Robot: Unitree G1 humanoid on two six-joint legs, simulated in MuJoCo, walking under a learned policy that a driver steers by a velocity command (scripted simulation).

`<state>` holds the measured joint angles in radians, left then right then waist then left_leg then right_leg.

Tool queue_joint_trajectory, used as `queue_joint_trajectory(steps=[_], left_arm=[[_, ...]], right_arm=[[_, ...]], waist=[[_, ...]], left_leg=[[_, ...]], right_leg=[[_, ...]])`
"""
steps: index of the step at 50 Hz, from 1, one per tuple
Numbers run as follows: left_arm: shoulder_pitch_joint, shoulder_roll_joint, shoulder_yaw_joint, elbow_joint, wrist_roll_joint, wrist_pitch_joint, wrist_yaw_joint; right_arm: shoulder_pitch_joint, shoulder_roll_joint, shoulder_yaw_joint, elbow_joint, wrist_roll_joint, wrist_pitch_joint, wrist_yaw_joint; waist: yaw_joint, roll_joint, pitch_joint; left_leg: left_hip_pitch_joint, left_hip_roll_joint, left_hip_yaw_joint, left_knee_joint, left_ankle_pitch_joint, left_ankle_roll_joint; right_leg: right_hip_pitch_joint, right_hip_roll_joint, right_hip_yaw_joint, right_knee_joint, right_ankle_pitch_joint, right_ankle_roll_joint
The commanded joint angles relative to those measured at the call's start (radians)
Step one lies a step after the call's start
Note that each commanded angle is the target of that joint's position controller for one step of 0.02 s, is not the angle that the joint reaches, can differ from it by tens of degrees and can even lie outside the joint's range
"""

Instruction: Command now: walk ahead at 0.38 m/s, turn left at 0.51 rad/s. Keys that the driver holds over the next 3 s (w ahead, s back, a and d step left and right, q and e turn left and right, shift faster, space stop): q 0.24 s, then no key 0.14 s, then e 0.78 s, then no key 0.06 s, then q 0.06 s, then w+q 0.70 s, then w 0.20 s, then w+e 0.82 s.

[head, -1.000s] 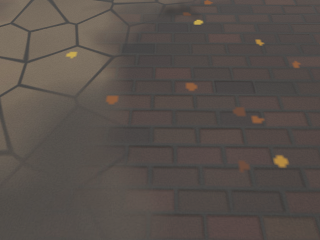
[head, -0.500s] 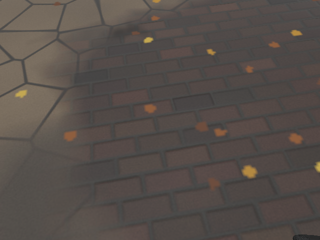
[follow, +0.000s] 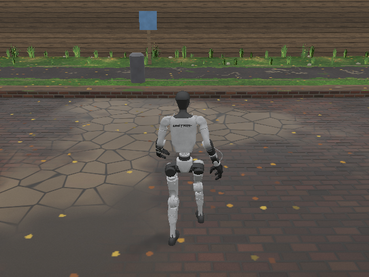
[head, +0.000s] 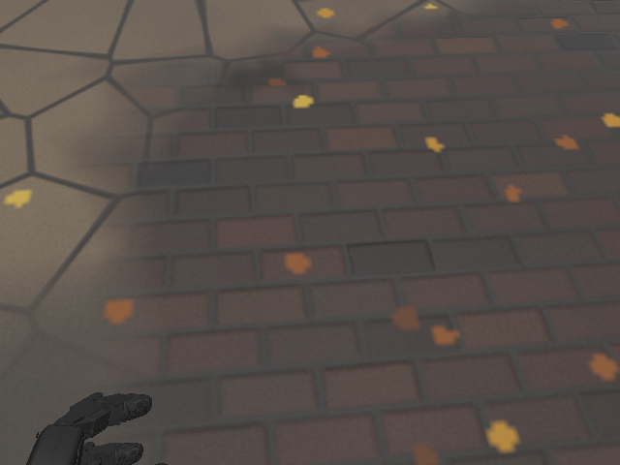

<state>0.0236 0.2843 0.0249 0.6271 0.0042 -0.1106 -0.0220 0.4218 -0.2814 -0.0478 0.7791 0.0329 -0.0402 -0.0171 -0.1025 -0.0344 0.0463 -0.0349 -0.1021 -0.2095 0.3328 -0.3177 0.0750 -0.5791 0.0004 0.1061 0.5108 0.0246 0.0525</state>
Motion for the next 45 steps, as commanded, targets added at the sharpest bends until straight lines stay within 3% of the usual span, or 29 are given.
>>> queue_joint_trajectory(steps=[1,2,3,4,5,6,7,8,9,11,14,19,21,23,24,25,26,27,28,29,30,32,35,37,40,42,43,44,45], left_arm=[[-0.046,0.120,0.044,-0.080,0.000,-0.022,0.002],[0.012,0.136,0.054,-0.067,0.005,-0.026,0.007],[0.110,0.157,0.063,-0.049,0.016,-0.030,0.013],[0.262,0.218,0.077,-0.035,0.032,-0.027,0.024],[0.290,0.233,0.073,-0.024,0.040,-0.004,0.022],[0.265,0.178,0.072,-0.037,0.009,0.017,0.018],[0.206,0.111,0.054,-0.059,0.006,0.029,0.025],[0.147,0.085,0.043,-0.054,0.005,0.040,0.027],[0.113,0.077,0.037,-0.048,0.005,0.047,0.026],[0.076,0.095,0.043,-0.023,0.020,0.047,0.026],[0.076,0.127,0.056,0.016,0.017,0.046,0.029],[0.053,0.166,0.063,0.054,-0.007,0.067,0.024],[0.079,0.161,0.055,0.082,-0.016,0.072,0.013],[0.061,0.115,0.030,0.100,-0.026,0.070,0.000],[0.111,0.077,0.012,0.122,-0.020,0.064,-0.008],[0.158,0.040,-0.005,0.118,0.019,0.059,-0.018],[0.256,0.021,-0.009,0.135,0.010,0.063,-0.017],[0.202,0.091,0.004,0.136,0.001,0.077,-0.006],[0.152,0.128,0.017,0.122,-0.005,0.085,0.002],[0.143,0.137,0.022,0.125,-0.005,0.093,0.013],[0.156,0.152,0.026,0.120,-0.002,0.103,0.021],[0.183,0.157,0.034,0.118,-0.014,0.110,0.022],[0.180,0.121,0.042,0.101,-0.016,0.121,0.017],[0.176,0.102,0.047,0.086,-0.023,0.137,0.011],[0.215,0.094,0.052,0.087,-0.023,0.156,0.004],[0.272,0.094,0.060,0.098,-0.021,0.159,-0.006],[0.282,0.118,0.071,0.096,-0.013,0.156,-0.004],[0.277,0.238,0.101,0.067,-0.010,0.149,0.014],[0.281,0.309,0.107,0.036,0.028,0.129,0.008]], right_arm=[[-0.008,-0.176,-0.051,-0.051,0.001,0.007,-0.014],[-0.033,-0.170,-0.050,-0.061,-0.001,0.012,-0.016],[-0.069,-0.155,-0.045,-0.083,-0.004,0.014,-0.014],[-0.091,-0.103,-0.027,-0.126,-0.026,0.012,-0.012],[0.140,-0.017,-0.001,-0.107,-0.021,0.009,-0.005],[0.184,-0.149,-0.024,-0.082,-0.008,0.019,-0.006],[0.057,-0.197,-0.043,-0.095,0.003,0.034,-0.012],[-0.016,-0.202,-0.048,-0.113,-0.002,0.048,-0.020],[-0.046,-0.194,-0.052,-0.127,-0.012,0.060,-0.025],[-0.029,-0.128,-0.042,-0.139,-0.011,0.082,-0.024],[-0.078,-0.082,-0.026,-0.174,-0.026,0.082,-0.021],[-0.161,-0.093,-0.016,-0.202,-0.030,0.081,0.002],[-0.196,-0.088,-0.012,-0.213,-0.035,0.082,0.004],[-0.158,-0.074,-0.011,-0.189,-0.045,0.076,0.004],[-0.165,-0.109,-0.018,-0.196,-0.050,0.074,-0.002],[-0.161,-0.192,-0.030,-0.219,-0.060,0.075,-0.017],[-0.255,-0.175,-0.018,-0.228,-0.068,0.080,-0.022],[-0.312,-0.139,-0.017,-0.238,-0.064,0.074,-0.010],[-0.318,-0.140,-0.020,-0.229,-0.063,0.068,-0.004],[-0.308,-0.158,-0.027,-0.223,-0.063,0.064,-0.005],[-0.298,-0.165,-0.031,-0.216,-0.056,0.060,-0.007],[-0.260,-0.168,-0.037,-0.205,-0.047,0.062,-0.017],[-0.256,-0.164,-0.047,-0.207,-0.044,0.062,-0.035],[-0.278,-0.161,-0.050,-0.206,-0.043,0.056,-0.037],[-0.363,-0.170,-0.061,-0.202,-0.028,0.054,-0.031],[-0.393,-0.159,-0.061,-0.190,-0.011,0.062,-0.030],[-0.346,-0.130,-0.057,-0.167,-0.008,0.064,-0.029],[-0.286,-0.079,-0.044,-0.168,-0.043,0.067,-0.027],[-0.400,-0.071,-0.034,-0.229,-0.047,0.066,-0.036]], waist=[[0.058,0.157,-0.030],[0.092,0.164,-0.068],[0.151,0.152,-0.149],[0.207,0.045,-0.315],[0.113,-0.248,-0.483],[0.113,-0.177,-0.486],[0.139,-0.094,-0.325],[0.129,-0.027,-0.224],[0.111,-0.028,-0.157],[0.072,-0.085,-0.095],[0.079,-0.086,-0.116],[0.093,-0.072,-0.146],[0.104,-0.064,-0.135],[0.060,-0.047,-0.127],[0.065,-0.021,-0.123],[0.101,0.114,-0.175],[0.172,0.234,-0.187],[0.139,0.194,-0.137],[0.126,0.190,-0.091],[0.114,0.196,-0.080],[0.112,0.216,-0.064],[0.105,0.196,-0.052],[0.089,0.222,-0.087],[0.089,0.193,-0.087],[0.123,0.169,-0.108],[0.160,0.154,-0.122],[0.154,0.084,-0.107],[0.115,-0.197,-0.088],[0.162,-0.313,-0.095]], left_leg=[[-0.055,0.212,-0.202,0.049,0.500,0.068],[-0.044,0.189,-0.198,0.128,0.602,0.042],[-0.081,0.141,-0.169,0.265,0.644,0.003],[-0.236,0.077,-0.113,0.542,0.409,-0.041],[-0.523,-0.068,-0.030,0.859,-0.435,-0.097],[-0.574,0.033,-0.018,0.991,-0.376,-0.117],[-0.620,0.068,0.026,1.019,-0.294,-0.140],[-0.622,0.099,0.067,0.988,-0.229,-0.156],[-0.603,0.121,0.082,0.964,-0.199,-0.168],[-0.504,0.139,0.130,0.876,-0.151,-0.173],[-0.464,0.153,0.148,0.715,-0.088,-0.173],[-0.320,0.149,0.170,0.471,0.054,-0.139],[-0.260,0.141,0.167,0.354,0.055,-0.120],[-0.085,0.114,0.192,0.106,0.195,-0.085],[0.020,0.151,0.146,0.021,0.302,-0.063],[0.121,0.340,-0.032,0.046,0.587,-0.014],[-0.008,0.427,-0.056,0.052,0.477,0.100],[-0.124,0.349,-0.005,0.027,0.252,0.095],[-0.127,0.286,0.040,0.029,0.143,0.047],[-0.119,0.274,0.051,0.030,0.116,0.026],[-0.129,0.290,0.050,0.028,0.138,0.030],[-0.122,0.324,0.055,0.041,0.246,0.053],[-0.093,0.426,0.015,0.054,0.434,0.129],[-0.095,0.480,0.014,0.051,0.552,0.167],[-0.140,0.439,0.116,0.088,0.550,0.121],[-0.181,0.395,0.196,0.174,0.456,0.063],[-0.233,0.344,0.259,0.282,0.295,0.000],[-0.437,0.226,0.366,0.553,-0.051,-0.111],[-0.606,0.078,0.241,0.775,-0.398,-0.144]], right_leg=[[0.171,0.052,-0.023,-0.056,-0.024,-0.037],[0.252,0.052,-0.034,-0.087,-0.009,-0.062],[0.419,0.007,-0.028,-0.124,0.102,-0.099],[0.720,-0.179,0.116,-0.040,0.361,-0.171],[1.023,-0.479,0.472,0.014,0.629,-0.370],[0.937,-0.492,0.546,-0.032,0.393,-0.375],[0.807,-0.411,0.381,-0.066,0.323,-0.328],[0.672,-0.348,0.256,-0.094,0.329,-0.292],[0.563,-0.307,0.185,-0.118,0.342,-0.281],[0.387,-0.254,0.063,-0.194,0.311,-0.275],[0.379,-0.272,0.010,-0.230,0.371,-0.315],[0.370,-0.269,-0.056,-0.232,0.254,-0.305],[0.369,-0.261,-0.029,-0.211,0.147,-0.294],[0.308,-0.210,-0.032,-0.151,-0.001,-0.233],[0.252,-0.165,-0.040,-0.120,-0.094,-0.160],[0.197,-0.089,-0.093,0.000,-0.324,-0.077],[0.235,-0.058,-0.121,-0.004,-0.482,-0.030],[0.306,-0.055,-0.122,-0.013,-0.398,-0.010],[0.270,-0.038,-0.133,-0.002,-0.317,-0.009],[0.249,-0.032,-0.134,0.018,-0.272,-0.011],[0.234,-0.037,-0.123,0.033,-0.250,-0.013],[0.199,-0.029,-0.129,0.106,-0.253,-0.024],[0.135,-0.031,-0.132,0.305,-0.488,-0.026],[0.093,-0.063,-0.109,0.427,-0.621,-0.022],[0.202,-0.066,-0.139,0.318,-0.485,-0.025],[0.325,-0.020,-0.193,0.120,-0.297,-0.051],[0.386,-0.003,-0.154,-0.003,-0.175,-0.082],[0.495,-0.195,0.158,-0.130,0.163,-0.167],[0.469,-0.391,0.477,-0.201,0.324,-0.375]])
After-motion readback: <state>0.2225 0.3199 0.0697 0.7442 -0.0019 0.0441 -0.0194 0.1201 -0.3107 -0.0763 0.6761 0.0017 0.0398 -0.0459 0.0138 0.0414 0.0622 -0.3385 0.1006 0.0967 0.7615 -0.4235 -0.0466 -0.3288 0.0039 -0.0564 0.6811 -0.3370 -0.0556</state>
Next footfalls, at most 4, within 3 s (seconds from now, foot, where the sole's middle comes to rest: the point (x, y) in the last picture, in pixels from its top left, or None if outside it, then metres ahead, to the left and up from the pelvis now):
0.08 right None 0.22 -0.11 -0.78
0.48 left None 0.21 0.14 -0.78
1.54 left None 0.24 0.09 -0.78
1.96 right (341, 400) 0.57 -0.13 -0.78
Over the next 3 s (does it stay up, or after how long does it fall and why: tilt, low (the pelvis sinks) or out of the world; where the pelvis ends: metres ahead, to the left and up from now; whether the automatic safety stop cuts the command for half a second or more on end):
stays up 0.94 0.04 -0.02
